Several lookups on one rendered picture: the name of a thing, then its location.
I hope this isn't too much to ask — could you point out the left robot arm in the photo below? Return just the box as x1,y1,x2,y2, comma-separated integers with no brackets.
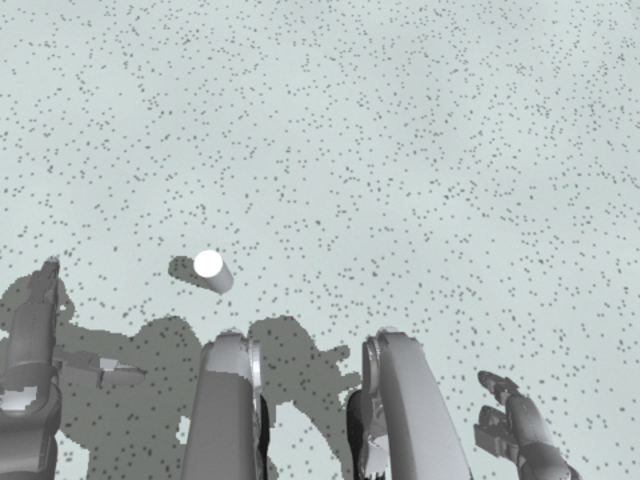
0,363,62,480

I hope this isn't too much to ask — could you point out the can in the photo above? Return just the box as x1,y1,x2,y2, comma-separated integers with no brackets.
194,250,234,294

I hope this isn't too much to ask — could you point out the left robot hand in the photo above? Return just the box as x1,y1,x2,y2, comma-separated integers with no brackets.
6,256,145,388

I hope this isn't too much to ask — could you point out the right robot hand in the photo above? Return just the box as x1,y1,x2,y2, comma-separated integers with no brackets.
474,371,554,466

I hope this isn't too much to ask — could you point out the right robot arm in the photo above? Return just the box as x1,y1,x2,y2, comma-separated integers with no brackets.
517,442,583,480

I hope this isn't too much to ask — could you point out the right robot foot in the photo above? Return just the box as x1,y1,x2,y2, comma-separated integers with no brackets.
346,390,385,480

